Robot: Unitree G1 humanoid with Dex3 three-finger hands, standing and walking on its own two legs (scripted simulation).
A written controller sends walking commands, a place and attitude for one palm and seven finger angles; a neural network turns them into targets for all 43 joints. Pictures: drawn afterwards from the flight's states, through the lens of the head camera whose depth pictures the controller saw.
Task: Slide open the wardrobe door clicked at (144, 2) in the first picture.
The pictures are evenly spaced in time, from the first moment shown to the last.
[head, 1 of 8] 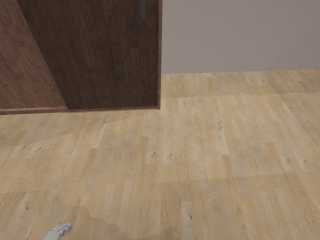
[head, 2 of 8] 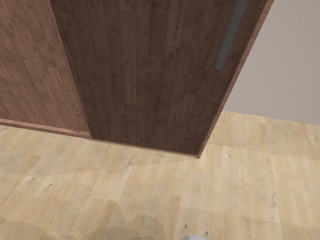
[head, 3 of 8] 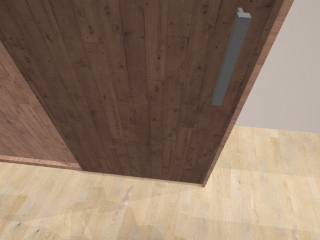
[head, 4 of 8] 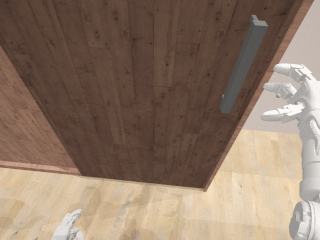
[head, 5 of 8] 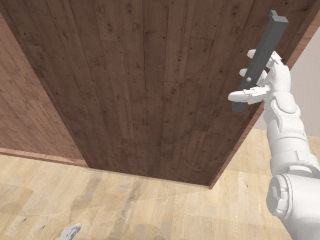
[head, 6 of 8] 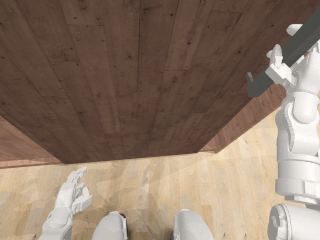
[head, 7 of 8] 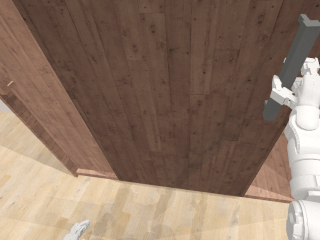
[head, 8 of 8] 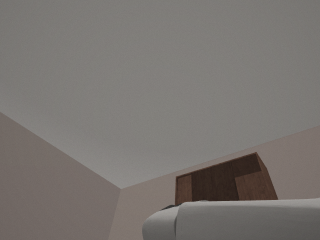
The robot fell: yes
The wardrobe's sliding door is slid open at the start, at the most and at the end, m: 0.00 0.43 0.43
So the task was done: no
